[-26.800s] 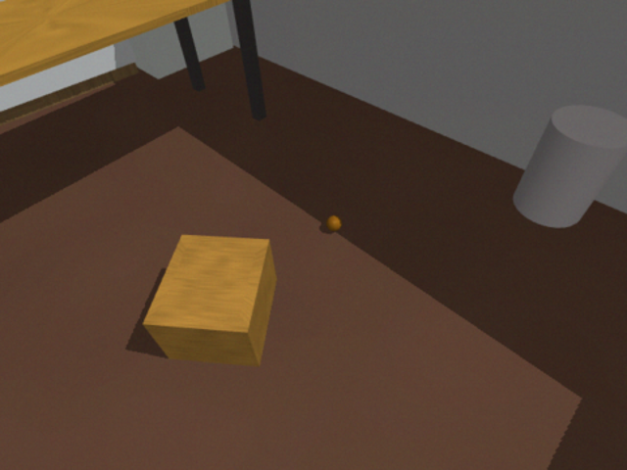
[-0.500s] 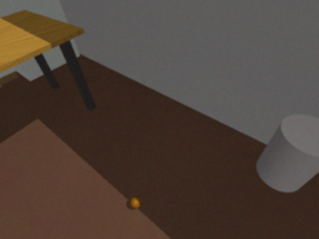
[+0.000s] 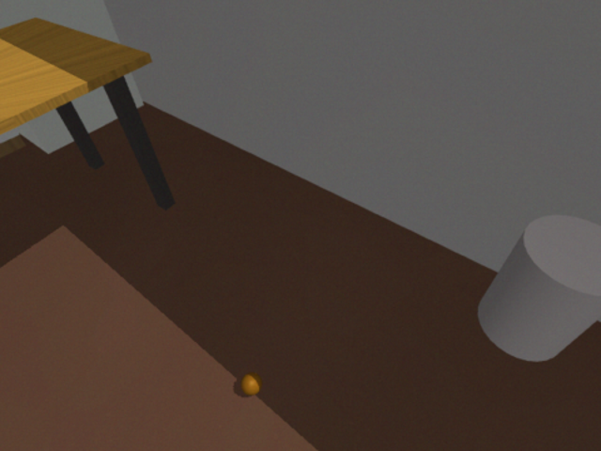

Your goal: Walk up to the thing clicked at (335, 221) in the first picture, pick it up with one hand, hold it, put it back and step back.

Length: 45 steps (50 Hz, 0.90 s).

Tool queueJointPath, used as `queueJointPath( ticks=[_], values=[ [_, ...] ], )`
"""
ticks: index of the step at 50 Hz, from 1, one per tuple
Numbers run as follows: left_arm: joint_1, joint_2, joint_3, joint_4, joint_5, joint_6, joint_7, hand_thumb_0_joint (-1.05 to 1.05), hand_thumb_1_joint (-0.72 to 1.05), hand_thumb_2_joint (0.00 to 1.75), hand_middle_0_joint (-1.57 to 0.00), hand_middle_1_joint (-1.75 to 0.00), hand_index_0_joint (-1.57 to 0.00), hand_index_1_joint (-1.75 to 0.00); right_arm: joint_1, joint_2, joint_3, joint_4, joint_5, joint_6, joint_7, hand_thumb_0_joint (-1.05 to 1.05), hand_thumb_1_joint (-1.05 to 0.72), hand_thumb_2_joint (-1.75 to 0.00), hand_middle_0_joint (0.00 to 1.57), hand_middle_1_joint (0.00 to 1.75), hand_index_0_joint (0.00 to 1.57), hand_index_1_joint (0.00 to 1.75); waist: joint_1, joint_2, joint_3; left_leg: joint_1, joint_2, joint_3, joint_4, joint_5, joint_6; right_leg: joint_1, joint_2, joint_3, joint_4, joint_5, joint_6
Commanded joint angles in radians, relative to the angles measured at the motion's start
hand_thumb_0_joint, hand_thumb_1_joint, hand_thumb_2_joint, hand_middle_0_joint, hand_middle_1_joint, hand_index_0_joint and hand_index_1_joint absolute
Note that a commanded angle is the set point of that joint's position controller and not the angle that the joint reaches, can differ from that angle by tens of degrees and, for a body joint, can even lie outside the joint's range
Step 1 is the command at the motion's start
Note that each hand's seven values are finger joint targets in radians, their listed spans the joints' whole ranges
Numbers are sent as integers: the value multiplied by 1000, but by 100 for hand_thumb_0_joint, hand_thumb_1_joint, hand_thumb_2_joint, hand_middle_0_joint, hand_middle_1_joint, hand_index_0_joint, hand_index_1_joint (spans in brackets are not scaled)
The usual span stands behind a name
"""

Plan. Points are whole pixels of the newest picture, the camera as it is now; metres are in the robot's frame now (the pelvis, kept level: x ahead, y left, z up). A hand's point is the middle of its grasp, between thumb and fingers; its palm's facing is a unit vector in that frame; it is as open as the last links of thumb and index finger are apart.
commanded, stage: stand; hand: left
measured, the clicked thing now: (251, 383) +0.47 +0.23 -0.75
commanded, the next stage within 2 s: walk up in 0.92 s
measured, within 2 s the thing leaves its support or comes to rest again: neither
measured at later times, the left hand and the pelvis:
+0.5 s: hand out of the picture +0.06 +0.25 -0.15, palm faces -0.02 -0.94 -0.34, open 7.3 cm; pelvis -0.01 -0.01 +0.00, yaw +0 degrees
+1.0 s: hand out of the picture +0.05 +0.25 -0.16, palm faces +0.00 -0.93 -0.36, open 7.3 cm; pelvis -0.03 -0.01 +0.00, yaw +0 degrees
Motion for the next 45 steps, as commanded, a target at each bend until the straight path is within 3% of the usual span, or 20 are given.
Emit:
queueJointPath(
  ticks=[1,7,15,19,28,45],
  values=[
    [-36,209,32,-51,-8,-11,11,0,90,90,-20,-30,-20,-30,-47,-217,-37,-59,-2,-30,-17,0,-90,-90,20,30,20,30,7,3,-92,1,133,-88,-47,291,22,54,-107,87,-41,218,-27],
    [-40,212,28,-47,-3,-9,8,0,90,90,-20,-30,-20,-30,-54,-211,-32,-56,-3,-27,-16,0,-90,-90,20,30,20,30,3,8,-97,-19,125,-84,-65,208,19,57,-109,88,-57,173,-29],
    [-34,216,26,-48,-2,-13,6,0,90,90,-20,-30,-20,-30,-47,-209,-30,-51,-4,-30,-14,0,-90,-90,20,30,20,30,0,1,-106,-9,132,-81,-57,234,21,60,-117,95,-58,208,-31],
    [-29,212,25,-44,-3,-8,5,0,90,90,-20,-30,-20,-30,-53,-212,-30,-46,-3,-29,-14,0,-90,-90,20,30,20,30,5,7,-71,-12,128,-86,-72,167,18,19,-107,93,-70,124,-30],
    [-7,208,24,-40,-2,-9,3,0,90,90,-20,-30,-20,-30,-40,-219,-31,-45,-5,-28,-11,0,-90,-90,20,30,20,30,7,6,-65,-34,123,-89,-81,103,22,11,-105,96,-80,77,-31],
    [3,217,25,-45,-4,-11,3,0,90,90,-20,-30,-20,-30,-12,-213,-26,-43,-6,-26,-10,0,-90,-90,20,30,20,30,6,2,-62,-42,123,-90,-74,93,21,6,-106,108,-79,77,-35]
  ],
)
